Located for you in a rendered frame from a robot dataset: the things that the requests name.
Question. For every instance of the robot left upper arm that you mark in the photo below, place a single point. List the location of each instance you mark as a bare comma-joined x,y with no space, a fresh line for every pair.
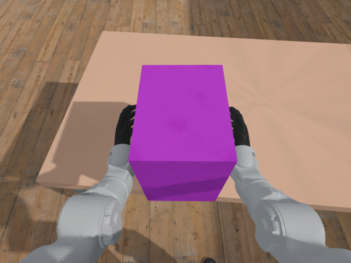
88,224

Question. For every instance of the right robot forearm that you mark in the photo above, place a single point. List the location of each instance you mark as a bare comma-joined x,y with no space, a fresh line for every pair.
251,186

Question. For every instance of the robot right upper arm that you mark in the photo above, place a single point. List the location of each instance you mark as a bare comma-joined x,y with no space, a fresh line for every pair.
293,233

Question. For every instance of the left robot hand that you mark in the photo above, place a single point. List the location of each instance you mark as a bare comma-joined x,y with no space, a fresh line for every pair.
123,130

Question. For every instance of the right robot hand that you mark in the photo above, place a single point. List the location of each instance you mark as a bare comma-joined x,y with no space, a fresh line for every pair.
240,131

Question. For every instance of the table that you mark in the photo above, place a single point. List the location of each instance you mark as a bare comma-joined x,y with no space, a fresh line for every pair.
294,97

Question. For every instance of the left robot forearm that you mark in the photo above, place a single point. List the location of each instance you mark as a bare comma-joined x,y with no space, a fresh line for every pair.
118,181

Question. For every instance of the carton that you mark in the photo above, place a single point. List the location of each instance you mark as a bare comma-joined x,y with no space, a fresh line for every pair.
182,146

